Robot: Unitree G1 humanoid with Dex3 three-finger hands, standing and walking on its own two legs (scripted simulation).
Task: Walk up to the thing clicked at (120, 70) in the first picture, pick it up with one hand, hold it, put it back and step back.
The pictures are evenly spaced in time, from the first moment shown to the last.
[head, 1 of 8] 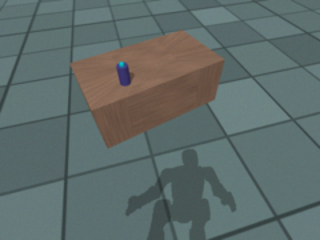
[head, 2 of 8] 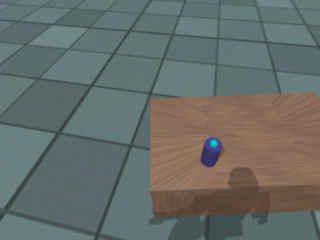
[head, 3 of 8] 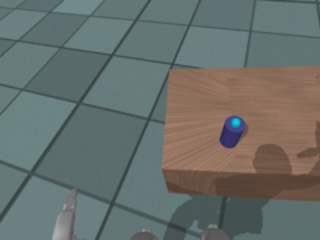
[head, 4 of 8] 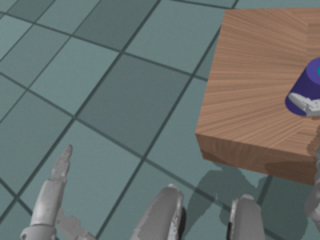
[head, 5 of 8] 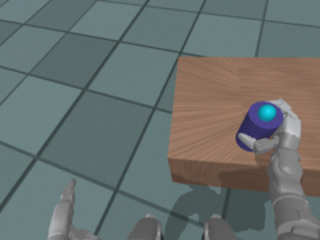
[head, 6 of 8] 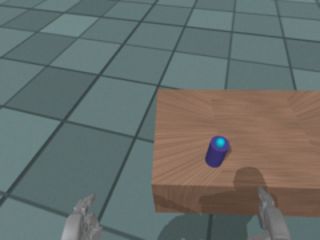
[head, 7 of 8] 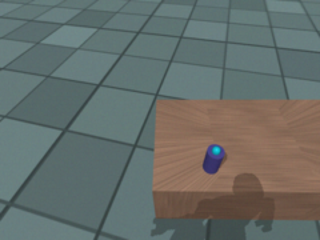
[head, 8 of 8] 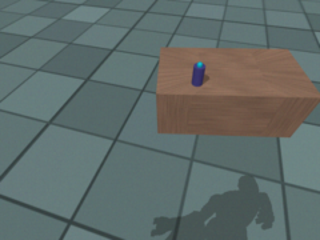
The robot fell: no
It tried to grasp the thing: yes
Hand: right
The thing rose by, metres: 0.30
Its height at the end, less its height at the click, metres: +0.00
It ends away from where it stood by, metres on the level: 0.02
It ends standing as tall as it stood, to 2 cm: yes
